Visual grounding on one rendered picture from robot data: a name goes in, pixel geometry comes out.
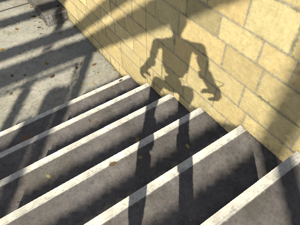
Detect stairs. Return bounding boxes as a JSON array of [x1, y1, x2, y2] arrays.
[[0, 75, 282, 225]]

